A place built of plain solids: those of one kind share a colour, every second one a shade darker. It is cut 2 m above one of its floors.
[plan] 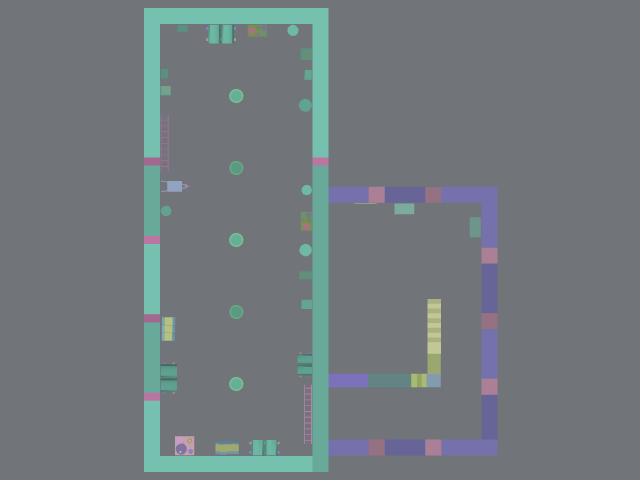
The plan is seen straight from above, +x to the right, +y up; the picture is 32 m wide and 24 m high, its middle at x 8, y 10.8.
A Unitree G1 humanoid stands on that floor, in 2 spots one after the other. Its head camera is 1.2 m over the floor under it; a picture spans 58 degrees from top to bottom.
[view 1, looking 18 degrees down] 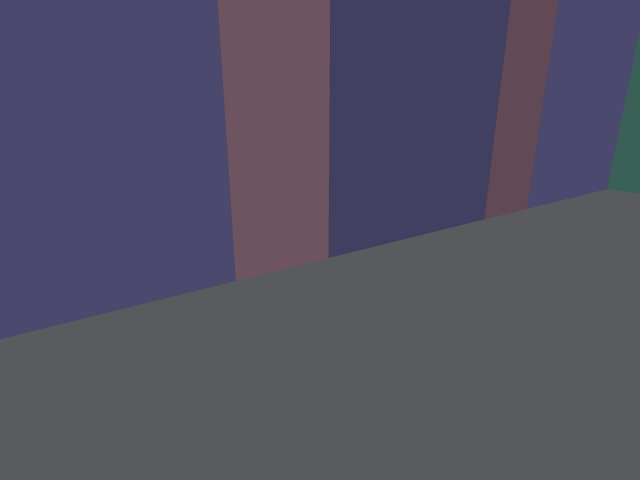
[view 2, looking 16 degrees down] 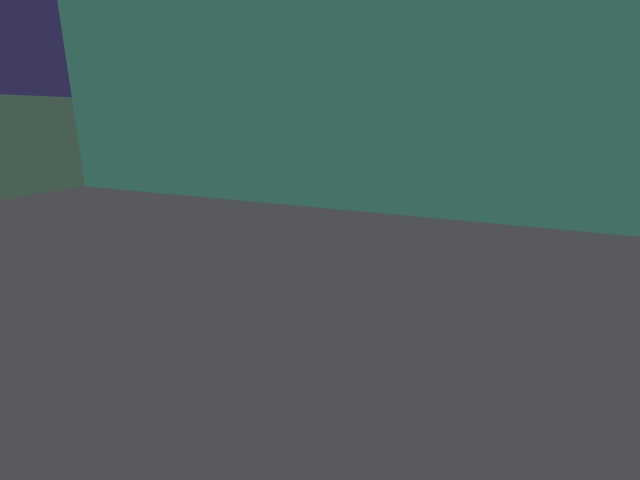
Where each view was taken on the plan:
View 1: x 15.17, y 3.43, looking -125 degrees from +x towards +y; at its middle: wall_vestibule_under_light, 3.35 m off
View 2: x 13.71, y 11.00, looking -156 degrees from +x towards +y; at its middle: ground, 4.35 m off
